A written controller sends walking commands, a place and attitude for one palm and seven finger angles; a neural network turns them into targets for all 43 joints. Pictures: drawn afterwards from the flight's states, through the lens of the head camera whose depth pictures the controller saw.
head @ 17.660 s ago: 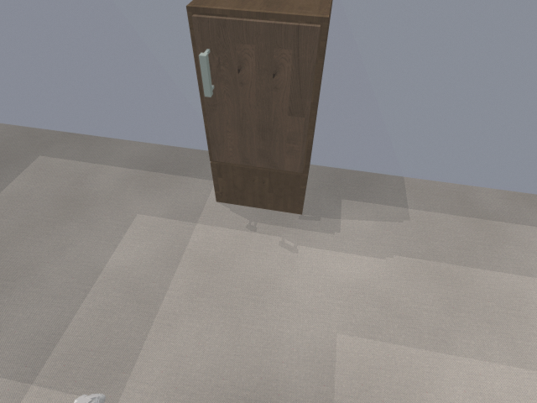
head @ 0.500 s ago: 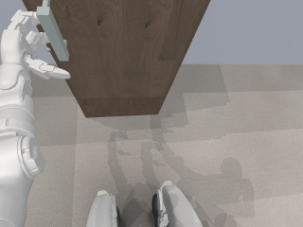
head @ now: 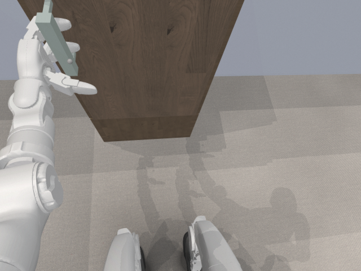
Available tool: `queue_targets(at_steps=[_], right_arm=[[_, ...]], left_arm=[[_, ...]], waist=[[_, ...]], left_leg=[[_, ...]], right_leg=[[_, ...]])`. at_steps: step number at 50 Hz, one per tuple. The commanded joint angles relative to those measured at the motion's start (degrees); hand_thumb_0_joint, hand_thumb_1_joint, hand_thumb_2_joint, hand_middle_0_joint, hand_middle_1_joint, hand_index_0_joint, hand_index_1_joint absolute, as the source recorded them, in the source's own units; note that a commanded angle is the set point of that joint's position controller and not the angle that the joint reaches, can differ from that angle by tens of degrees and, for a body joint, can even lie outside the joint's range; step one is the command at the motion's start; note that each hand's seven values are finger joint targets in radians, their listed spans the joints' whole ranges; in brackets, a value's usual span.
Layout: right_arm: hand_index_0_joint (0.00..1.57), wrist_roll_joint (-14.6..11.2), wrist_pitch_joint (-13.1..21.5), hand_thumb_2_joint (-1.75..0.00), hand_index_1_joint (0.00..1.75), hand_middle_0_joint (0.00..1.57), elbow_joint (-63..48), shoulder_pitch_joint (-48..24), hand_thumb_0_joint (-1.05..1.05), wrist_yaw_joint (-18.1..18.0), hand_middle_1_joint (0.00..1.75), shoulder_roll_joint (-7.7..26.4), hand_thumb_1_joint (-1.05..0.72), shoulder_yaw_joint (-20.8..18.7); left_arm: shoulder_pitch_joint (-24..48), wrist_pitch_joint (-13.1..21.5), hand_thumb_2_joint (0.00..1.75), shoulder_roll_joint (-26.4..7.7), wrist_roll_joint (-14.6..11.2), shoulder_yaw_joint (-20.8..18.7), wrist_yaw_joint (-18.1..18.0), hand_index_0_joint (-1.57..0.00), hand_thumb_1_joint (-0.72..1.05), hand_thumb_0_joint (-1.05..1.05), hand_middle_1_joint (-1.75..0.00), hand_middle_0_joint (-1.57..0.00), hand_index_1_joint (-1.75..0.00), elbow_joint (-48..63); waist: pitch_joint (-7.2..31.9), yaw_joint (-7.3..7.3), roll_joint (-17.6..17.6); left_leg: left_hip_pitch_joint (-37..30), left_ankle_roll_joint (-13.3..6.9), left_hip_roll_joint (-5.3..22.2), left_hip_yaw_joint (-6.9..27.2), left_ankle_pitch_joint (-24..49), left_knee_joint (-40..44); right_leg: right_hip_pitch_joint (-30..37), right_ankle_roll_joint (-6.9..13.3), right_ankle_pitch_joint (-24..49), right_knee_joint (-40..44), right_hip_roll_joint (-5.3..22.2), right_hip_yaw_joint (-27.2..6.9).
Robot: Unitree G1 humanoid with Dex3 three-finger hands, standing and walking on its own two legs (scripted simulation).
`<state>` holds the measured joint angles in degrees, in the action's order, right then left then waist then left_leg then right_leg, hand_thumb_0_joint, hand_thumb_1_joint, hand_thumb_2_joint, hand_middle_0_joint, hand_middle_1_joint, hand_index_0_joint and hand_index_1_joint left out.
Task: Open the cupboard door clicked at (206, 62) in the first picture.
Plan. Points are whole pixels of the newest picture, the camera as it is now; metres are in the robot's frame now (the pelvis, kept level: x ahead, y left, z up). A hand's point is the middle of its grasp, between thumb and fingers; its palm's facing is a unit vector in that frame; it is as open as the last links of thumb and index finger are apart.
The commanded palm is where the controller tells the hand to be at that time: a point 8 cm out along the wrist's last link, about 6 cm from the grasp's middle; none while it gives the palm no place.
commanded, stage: slide the fingers in behind the handle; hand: left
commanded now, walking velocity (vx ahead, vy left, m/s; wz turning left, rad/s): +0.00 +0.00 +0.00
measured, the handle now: (61, 40) +0.60 +0.19 +0.06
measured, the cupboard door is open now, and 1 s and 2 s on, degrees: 0 1 32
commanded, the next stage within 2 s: close the thumb around the handle in 0.28 s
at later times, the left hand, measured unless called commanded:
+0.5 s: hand (69, 62) +0.54 +0.17 +0.06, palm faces -0.01 -1.00 -0.03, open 13.9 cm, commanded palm +0.52 +0.21 +0.06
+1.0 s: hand (69, 63) +0.54 +0.17 +0.06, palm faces +0.00 -1.00 -0.02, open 6.0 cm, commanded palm +0.51 +0.20 +0.06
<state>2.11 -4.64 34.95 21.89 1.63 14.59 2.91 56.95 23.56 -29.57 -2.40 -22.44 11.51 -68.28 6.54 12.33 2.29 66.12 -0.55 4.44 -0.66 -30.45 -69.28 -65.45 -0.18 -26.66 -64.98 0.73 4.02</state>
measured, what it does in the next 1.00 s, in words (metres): stands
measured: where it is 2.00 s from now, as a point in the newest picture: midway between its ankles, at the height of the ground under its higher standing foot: outside the picture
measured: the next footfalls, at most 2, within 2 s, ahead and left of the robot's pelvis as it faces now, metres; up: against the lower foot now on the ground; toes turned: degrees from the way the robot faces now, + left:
none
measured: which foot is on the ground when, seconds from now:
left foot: down 0.00-1.00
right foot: down 0.00-1.00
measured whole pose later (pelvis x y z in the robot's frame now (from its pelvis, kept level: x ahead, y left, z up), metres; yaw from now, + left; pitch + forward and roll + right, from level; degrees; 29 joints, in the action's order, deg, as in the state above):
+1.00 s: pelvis +0.00 +0.01 +0.00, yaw +0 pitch +27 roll -3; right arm 2.4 -4.5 35.7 21.9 1.8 14.5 2.4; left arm 55.2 24.5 -27.5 -3.4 -21.2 9.8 -66.9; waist 6.9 11.9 2.4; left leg 65.5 -1.1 4.0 -0.9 -30.7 -69.1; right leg -64.6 -0.8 -26.6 -64.4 1.0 3.6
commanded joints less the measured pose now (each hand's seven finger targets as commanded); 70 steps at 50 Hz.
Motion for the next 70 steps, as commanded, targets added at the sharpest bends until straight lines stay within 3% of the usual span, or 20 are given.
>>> queue_targets(at_steps=[1,10,14,19,23,25,31,33,36,39,41,44,46,52,53,54,59,60,62,70], right_arm=[[0.20,-0.05,0.71,-0.90,0.30,0.20,-1.83,11.11,0.00,-0.94,0.30,10.48,-0.90,-4.19],[0.20,0.00,0.83,-0.90,0.30,0.20,-1.20,11.15,0.00,-1.00,0.30,10.70,-0.90,-4.28],[0.20,0.16,0.85,-0.90,0.30,0.20,-1.28,11.34,0.00,-0.89,0.30,10.68,-0.90,-4.42],[0.20,-0.01,0.81,-0.90,0.30,0.20,-1.57,11.00,0.00,-0.80,0.30,10.57,-0.90,-4.30],[0.20,-0.02,0.93,-0.90,0.30,0.20,-1.67,11.13,0.00,-0.98,0.30,10.71,-0.90,-4.35],[0.20,-0.25,0.89,-0.90,0.30,0.20,-1.62,10.74,0.00,-1.00,0.30,10.57,-0.90,-4.16],[0.20,-0.08,0.96,-0.90,0.30,0.20,-1.75,10.74,0.00,-0.96,0.30,10.63,-0.90,-4.25],[0.20,0.01,0.91,-0.90,0.30,0.20,-1.87,11.01,0.00,-0.94,0.30,10.83,-0.90,-4.33],[0.20,-0.07,0.77,-0.90,0.30,0.20,-1.91,10.92,0.00,-0.90,0.30,10.70,-0.90,-4.39],[0.20,0.08,0.75,-0.90,0.30,0.20,-1.70,11.01,0.00,-0.89,0.30,10.81,-0.90,-4.56],[0.20,0.13,0.64,-0.90,0.30,0.20,-1.58,10.92,0.00,-0.86,0.30,10.89,-0.90,-4.43],[0.20,0.23,0.63,-0.90,0.30,0.20,-1.47,10.89,0.00,-0.63,0.30,10.71,-0.90,-4.64],[0.20,0.26,0.60,-0.90,0.30,0.20,-1.31,10.81,0.00,-0.60,0.30,10.77,-0.90,-4.75],[0.20,0.48,0.46,-0.90,0.30,0.20,-1.18,11.17,0.00,-0.65,0.30,10.83,-0.90,-4.73],[0.20,0.33,0.42,-0.90,0.30,0.20,-0.99,10.82,0.00,-0.58,0.30,10.60,-0.90,-4.71],[0.20,0.42,0.36,-0.90,0.30,0.20,-0.79,10.92,0.00,-0.65,0.30,10.82,-0.90,-4.59],[0.20,0.36,0.33,-0.90,0.30,0.20,-0.93,10.77,0.00,-0.78,0.30,10.77,-0.90,-4.60],[0.20,0.27,0.25,-0.90,0.30,0.20,-1.14,10.74,0.00,-0.87,0.30,10.96,-0.90,-4.59],[0.20,0.30,0.23,-0.90,0.30,0.20,-1.86,10.61,0.00,-0.79,0.30,10.75,-0.90,-4.60],[0.20,-1.27,-0.22,-0.90,0.30,0.20,-4.95,7.91,0.00,-0.34,0.30,9.89,-0.90,-5.25]], left_arm=[[24.82,4.17,0.30,-11.16,-0.56,0.31,1.17,-0.30,-0.50,0.00,-1.20,-0.30,-1.20,12.38],[26.77,3.87,0.30,-9.84,-0.48,1.69,0.92,-0.30,-0.50,0.00,-1.20,-0.30,-1.20,11.19],[26.62,4.25,0.30,-9.81,-0.76,1.40,0.94,-0.30,-0.50,0.00,-1.20,-0.30,-1.20,12.89],[24.15,4.21,0.30,-10.46,-1.00,0.59,0.98,-0.30,-0.50,0.00,-1.20,-0.30,-1.20,12.29],[25.14,4.50,0.40,-12.59,-1.11,-1.05,0.87,-0.32,-0.28,0.00,-1.22,-0.32,-1.22,13.48],[23.66,4.02,0.44,-11.73,-1.04,-0.28,1.20,-0.32,-0.16,0.00,-1.24,-0.32,-1.24,11.00],[24.76,4.34,0.59,-10.88,-1.43,0.05,1.15,-0.35,0.17,0.00,-1.27,-0.35,-1.27,12.58],[24.03,4.79,0.64,-12.86,-1.25,-1.64,0.96,-0.36,0.28,0.00,-1.28,-0.36,-1.28,13.36],[23.50,4.34,0.71,-11.08,-1.24,-0.60,0.89,-0.37,0.45,0.00,-1.30,-0.37,-1.30,12.47],[23.95,5.08,0.78,-11.24,-1.19,-0.66,0.73,-0.38,0.62,0.00,-1.32,-0.38,-1.32,14.44],[23.68,4.91,0.83,-11.60,-1.09,-0.80,0.49,-0.39,0.73,0.00,-1.33,-0.39,-1.33,13.74],[24.17,5.45,0.90,-9.33,-0.98,0.79,0.02,-0.40,0.90,0.00,-1.35,-0.40,-1.35,14.81],[24.76,5.53,0.90,-7.87,-0.87,2.05,-0.30,-0.40,0.90,0.00,-1.35,-0.40,-1.35,14.80],[24.60,6.45,0.90,-9.50,-0.33,1.18,-0.50,-0.40,0.90,0.00,-1.35,-0.40,-1.35,15.52],[23.85,6.12,0.90,-8.06,-0.46,1.98,-0.40,-0.40,0.90,0.00,-1.35,-0.40,-1.35,13.86],[24.33,6.15,0.90,-10.08,-0.44,0.64,-0.46,-0.40,0.90,0.00,-1.35,-0.40,-1.35,13.75],[24.07,6.15,0.90,-9.54,-0.64,0.97,-0.22,-0.40,0.90,0.00,-1.35,-0.40,-1.35,13.27],[23.15,6.16,0.90,-11.88,-0.54,-0.79,-0.21,-0.40,0.90,0.00,-1.35,-0.40,-1.35,13.46],[20.89,6.52,0.90,-11.43,-0.83,-0.74,0.39,-0.40,0.90,0.00,-1.35,-0.40,-1.35,15.40],[3.17,5.37,0.90,-6.83,-3.73,0.26,1.88,-0.40,0.90,0.00,-1.35,-0.40,-1.35,20.63]], waist=[[31.76,0.75,8.04],[30.38,2.05,7.27],[33.36,1.25,8.74],[32.25,0.61,7.38],[33.15,0.55,7.44],[30.13,0.91,6.48],[31.02,1.02,7.46],[32.93,0.06,8.39],[31.41,0.51,6.71],[33.83,0.05,9.46],[31.93,0.15,7.72],[32.88,0.10,9.97],[31.95,0.93,8.82],[33.87,0.26,9.45],[32.06,0.76,8.58],[31.03,0.48,8.68],[31.12,0.77,8.22],[31.22,0.03,7.96],[33.77,-1.01,9.54],[32.16,-4.40,4.01]], left_leg=[[-22.53,-1.09,-2.92,3.15,24.75,5.99],[-22.19,-1.24,-2.80,3.51,23.07,5.68],[-24.65,-0.99,-2.83,3.79,26.07,5.61],[-23.13,-1.07,-2.91,3.38,25.69,5.85],[-22.47,-1.23,-2.99,3.08,25.21,5.82],[-21.14,-1.21,-2.90,2.98,23.87,5.97],[-23.30,-1.05,-2.77,3.38,25.52,5.93],[-24.42,-0.78,-2.68,3.70,26.90,6.00],[-23.34,-0.93,-2.75,3.53,26.22,6.01],[-27.02,-0.47,-2.54,4.10,28.84,6.03],[-25.84,-0.51,-2.41,4.22,27.68,6.44],[-29.00,-0.10,-2.26,4.78,29.45,6.57],[-28.77,-0.19,-2.25,4.78,28.18,6.79],[-29.30,-0.20,-2.44,4.86,30.02,6.69],[-28.26,-0.31,-2.49,4.50,28.80,6.59],[-27.18,-0.31,-2.43,4.44,27.98,6.75],[-27.16,-0.45,-2.51,4.36,27.90,6.62],[-26.16,-0.47,-2.56,4.11,27.41,6.74],[-27.96,-0.41,-2.65,4.04,30.12,6.91],[-24.88,-0.67,-3.30,1.71,28.64,9.33]], right_leg=[[15.71,1.17,19.98,6.54,-3.28,-1.88],[13.42,1.02,18.06,6.65,-3.23,-1.61],[14.14,1.16,19.96,6.15,-3.22,-1.46],[15.86,1.15,20.78,6.43,-3.34,-1.67],[17.16,1.06,21.23,6.45,-3.30,-1.99],[16.00,1.00,19.94,6.77,-3.32,-1.82],[14.71,1.01,20.02,6.48,-3.31,-1.52],[15.14,1.23,20.69,5.87,-3.31,-1.30],[15.00,1.03,20.33,6.24,-3.35,-1.34],[13.66,1.27,20.75,5.86,-3.26,-0.98],[14.00,1.27,19.88,6.05,-3.34,-0.85],[11.81,1.39,19.37,6.00,-3.42,-0.43],[11.31,1.28,18.45,6.41,-3.40,-0.37],[12.71,1.53,20.15,5.96,-3.40,-0.62],[12.35,1.36,19.87,6.46,-3.44,-0.62],[12.96,1.40,19.60,6.50,-3.36,-0.70],[13.02,1.34,19.69,6.59,-3.43,-0.82],[14.23,1.34,19.86,6.58,-3.36,-0.99],[15.57,1.59,21.90,6.05,-3.37,-1.01],[23.49,1.17,25.77,7.72,-3.40,-1.43]])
